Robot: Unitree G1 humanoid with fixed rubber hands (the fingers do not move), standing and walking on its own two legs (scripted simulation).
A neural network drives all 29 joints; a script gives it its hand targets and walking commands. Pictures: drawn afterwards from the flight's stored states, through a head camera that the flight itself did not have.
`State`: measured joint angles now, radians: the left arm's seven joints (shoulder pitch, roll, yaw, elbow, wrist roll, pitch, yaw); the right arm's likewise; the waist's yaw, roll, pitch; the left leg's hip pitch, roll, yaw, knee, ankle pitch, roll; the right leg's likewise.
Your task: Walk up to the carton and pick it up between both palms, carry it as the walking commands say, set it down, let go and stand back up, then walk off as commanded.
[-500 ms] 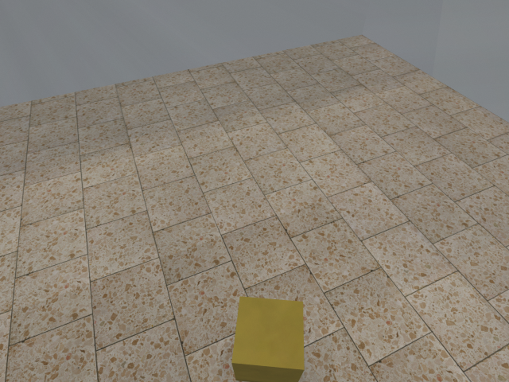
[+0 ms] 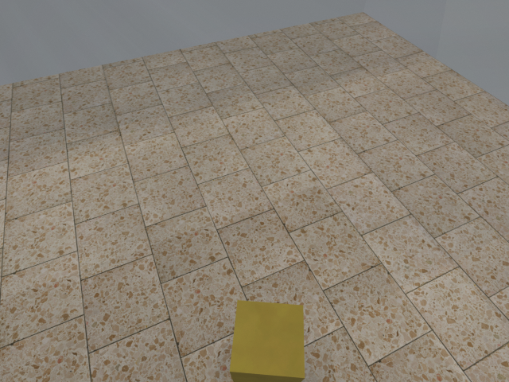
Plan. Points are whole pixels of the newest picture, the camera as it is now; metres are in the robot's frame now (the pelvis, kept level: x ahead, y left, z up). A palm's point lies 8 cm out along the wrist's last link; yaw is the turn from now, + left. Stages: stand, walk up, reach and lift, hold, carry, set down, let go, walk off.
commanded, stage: walk up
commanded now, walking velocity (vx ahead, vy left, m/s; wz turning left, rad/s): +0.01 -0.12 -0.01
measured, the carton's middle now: (267, 345) +0.31 -0.04 -0.64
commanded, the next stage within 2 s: none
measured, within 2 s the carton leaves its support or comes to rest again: neither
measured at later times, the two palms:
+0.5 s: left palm out of the picture +0.07 +0.17 -0.14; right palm out of the picture -0.07 -0.32 -0.13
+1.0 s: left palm out of the picture +0.00 +0.22 -0.15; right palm out of the picture -0.05 -0.28 -0.09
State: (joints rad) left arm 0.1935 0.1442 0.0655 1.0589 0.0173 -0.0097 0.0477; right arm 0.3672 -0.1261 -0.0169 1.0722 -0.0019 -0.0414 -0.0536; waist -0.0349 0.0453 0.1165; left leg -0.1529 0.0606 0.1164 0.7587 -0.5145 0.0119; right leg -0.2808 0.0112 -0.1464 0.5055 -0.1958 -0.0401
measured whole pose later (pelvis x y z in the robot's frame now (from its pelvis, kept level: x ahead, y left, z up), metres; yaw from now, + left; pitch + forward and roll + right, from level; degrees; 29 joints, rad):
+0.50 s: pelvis -0.02 -0.07 +0.00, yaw -2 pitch +0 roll -1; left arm 0.16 0.21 0.05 0.96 0.02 0.03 0.00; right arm 0.37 -0.21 -0.06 0.99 -0.03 0.00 -0.03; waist -0.04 0.00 0.06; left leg -0.24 0.17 0.14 0.61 -0.35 -0.06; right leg -0.21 -0.06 -0.05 0.46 -0.25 0.07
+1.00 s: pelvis -0.07 -0.02 +0.01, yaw -2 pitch -1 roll -5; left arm 0.17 0.24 0.07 0.99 0.01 0.08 0.03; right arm 0.27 -0.19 -0.03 0.94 -0.02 0.00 -0.03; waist -0.01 -0.03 0.10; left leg -0.25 0.03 0.12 0.49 -0.23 0.10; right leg -0.36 0.01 0.05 0.87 -0.42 0.01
